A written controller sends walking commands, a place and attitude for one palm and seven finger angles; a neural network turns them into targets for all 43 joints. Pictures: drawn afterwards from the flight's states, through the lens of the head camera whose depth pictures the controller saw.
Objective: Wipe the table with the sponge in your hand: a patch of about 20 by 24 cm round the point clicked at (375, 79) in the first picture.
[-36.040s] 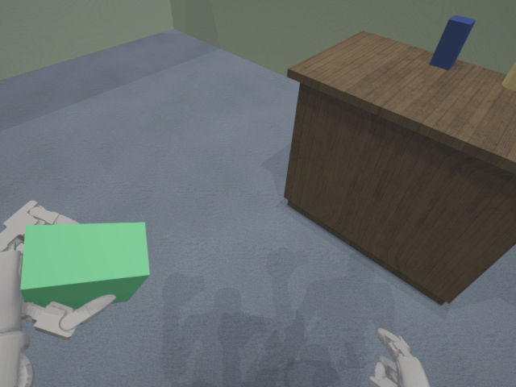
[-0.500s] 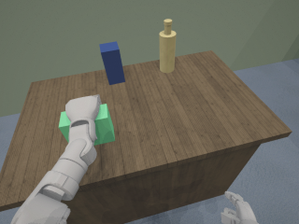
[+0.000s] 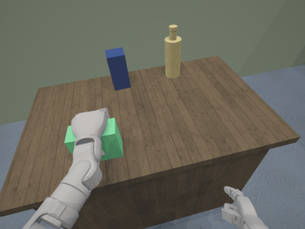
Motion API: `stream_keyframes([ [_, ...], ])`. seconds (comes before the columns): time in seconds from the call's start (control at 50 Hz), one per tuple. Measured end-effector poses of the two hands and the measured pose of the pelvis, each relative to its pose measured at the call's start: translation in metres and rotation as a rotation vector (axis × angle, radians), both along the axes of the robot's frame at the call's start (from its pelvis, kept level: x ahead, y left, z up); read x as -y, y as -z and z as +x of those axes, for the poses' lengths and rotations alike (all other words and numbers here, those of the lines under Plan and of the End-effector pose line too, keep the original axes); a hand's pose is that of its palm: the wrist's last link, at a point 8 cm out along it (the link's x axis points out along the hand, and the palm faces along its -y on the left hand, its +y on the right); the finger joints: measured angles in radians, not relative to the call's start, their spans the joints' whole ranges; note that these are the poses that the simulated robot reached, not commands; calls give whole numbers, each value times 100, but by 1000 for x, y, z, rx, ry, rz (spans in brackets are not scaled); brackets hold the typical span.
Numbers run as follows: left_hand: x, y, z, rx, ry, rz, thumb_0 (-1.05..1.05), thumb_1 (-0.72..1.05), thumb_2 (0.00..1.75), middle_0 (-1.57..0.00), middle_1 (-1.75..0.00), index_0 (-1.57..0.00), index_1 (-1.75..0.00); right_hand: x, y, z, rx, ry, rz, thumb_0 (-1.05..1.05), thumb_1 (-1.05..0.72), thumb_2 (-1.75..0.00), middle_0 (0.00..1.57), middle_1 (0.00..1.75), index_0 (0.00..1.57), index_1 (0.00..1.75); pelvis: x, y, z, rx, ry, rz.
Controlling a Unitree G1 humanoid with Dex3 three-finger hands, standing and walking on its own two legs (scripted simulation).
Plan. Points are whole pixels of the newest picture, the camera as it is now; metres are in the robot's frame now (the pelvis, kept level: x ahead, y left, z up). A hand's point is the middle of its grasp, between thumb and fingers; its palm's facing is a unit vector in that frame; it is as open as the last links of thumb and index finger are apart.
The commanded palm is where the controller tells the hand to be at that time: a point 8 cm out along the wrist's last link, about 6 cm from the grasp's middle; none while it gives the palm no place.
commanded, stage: wipe back along the middle lane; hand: left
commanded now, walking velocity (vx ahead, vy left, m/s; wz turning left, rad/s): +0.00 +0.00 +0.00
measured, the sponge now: (98, 145) +0.33 +0.21 +0.03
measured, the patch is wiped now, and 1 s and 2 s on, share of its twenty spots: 0.60 0.75 0.85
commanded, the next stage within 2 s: slide across to the third lane in 0.06 s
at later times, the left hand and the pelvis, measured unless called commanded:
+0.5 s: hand (105, 140) +0.32 +0.17 +0.08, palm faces -0.02 -0.06 -1.00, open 10.5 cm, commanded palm +0.29 +0.15 +0.13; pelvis -0.01 -0.01 +0.00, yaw +0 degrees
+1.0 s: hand (120, 137) +0.33 +0.14 +0.08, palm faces -0.02 -0.06 -1.00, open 10.5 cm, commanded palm +0.31 +0.12 +0.13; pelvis -0.03 -0.02 +0.00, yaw +0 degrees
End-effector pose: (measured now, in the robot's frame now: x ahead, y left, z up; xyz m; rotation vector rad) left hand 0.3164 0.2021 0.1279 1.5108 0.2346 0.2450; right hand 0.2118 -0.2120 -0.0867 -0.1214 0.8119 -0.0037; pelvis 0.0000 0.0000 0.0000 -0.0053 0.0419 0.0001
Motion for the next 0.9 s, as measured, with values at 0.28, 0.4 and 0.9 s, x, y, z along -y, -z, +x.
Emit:
stream_keyframes([
  [0.28,10,-1,-15,-3,-4,-15,0,-50,103,-63,-138,-66,-135,3,-2,-2,17,-8,9,1,-90,-90,20,30,20,30,6,0,-6,23,3,5],
  [0.4,18,-2,-15,-24,4,-18,0,-51,103,-64,-137,-67,-134,5,-2,-5,18,-11,4,1,-90,-90,20,30,19,30,8,0,-10,32,-4,6],
  [0.9,65,-3,-6,-26,59,-15,-1,-52,103,-67,-134,-70,-131,18,3,-27,9,14,21,1,-90,-90,20,30,20,30,21,-1,-25,36,-3,15],
])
